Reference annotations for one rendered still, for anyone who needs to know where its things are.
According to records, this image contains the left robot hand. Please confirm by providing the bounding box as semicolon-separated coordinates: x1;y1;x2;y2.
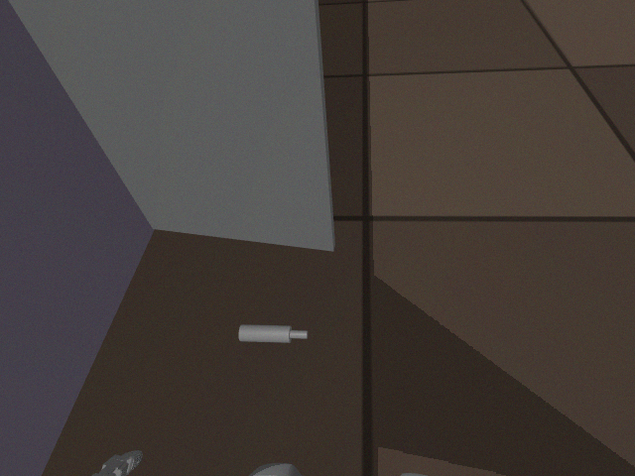
92;450;143;476

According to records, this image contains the bottle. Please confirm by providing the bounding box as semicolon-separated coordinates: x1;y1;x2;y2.
238;324;308;343

